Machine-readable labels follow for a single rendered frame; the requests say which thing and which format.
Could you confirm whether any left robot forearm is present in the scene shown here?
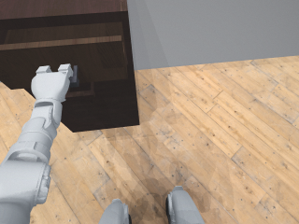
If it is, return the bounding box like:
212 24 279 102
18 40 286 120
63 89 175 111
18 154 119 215
0 98 63 170

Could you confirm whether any drawer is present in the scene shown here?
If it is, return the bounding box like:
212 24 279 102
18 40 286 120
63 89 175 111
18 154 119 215
0 21 128 90

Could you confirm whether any left robot shin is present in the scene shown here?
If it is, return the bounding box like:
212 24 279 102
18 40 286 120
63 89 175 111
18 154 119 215
111 199 122 203

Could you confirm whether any cabinet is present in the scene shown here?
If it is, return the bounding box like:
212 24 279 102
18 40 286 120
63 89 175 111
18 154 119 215
0 0 140 133

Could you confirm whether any robot left upper arm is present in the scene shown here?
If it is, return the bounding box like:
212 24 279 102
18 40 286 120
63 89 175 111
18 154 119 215
0 160 51 224

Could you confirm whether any robot left hand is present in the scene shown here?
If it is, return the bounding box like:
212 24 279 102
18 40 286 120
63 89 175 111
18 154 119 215
31 63 74 103

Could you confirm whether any handle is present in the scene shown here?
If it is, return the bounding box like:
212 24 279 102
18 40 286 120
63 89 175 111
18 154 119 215
64 90 95 101
68 65 79 88

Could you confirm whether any robot left thigh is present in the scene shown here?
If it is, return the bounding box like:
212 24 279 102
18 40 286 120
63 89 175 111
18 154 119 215
98 203 129 224

